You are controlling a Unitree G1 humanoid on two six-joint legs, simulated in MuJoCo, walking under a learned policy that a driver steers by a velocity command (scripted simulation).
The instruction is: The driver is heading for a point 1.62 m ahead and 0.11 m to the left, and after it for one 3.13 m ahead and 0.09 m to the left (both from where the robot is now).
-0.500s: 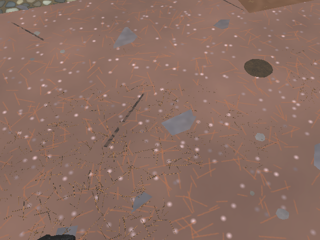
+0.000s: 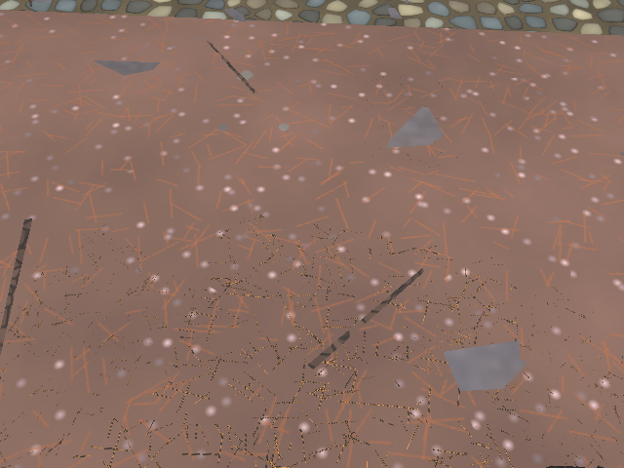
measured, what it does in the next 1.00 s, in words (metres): walks ahead: right foot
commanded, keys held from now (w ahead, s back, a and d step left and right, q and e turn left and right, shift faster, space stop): w+q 0.18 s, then w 0.82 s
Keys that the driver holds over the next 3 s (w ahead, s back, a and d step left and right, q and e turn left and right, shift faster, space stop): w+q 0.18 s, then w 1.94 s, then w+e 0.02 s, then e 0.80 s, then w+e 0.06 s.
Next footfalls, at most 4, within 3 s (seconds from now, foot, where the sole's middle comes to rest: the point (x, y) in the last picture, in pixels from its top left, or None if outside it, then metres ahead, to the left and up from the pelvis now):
0.50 right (373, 452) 0.49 -0.08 -0.75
1.04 left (242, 340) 0.73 0.22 -0.75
1.56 right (323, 230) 1.07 0.04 -0.75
2.08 left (222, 164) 1.30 0.34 -0.75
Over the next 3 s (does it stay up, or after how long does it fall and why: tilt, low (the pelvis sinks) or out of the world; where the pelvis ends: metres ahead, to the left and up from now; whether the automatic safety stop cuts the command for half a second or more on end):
stays up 1.40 0.26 0.02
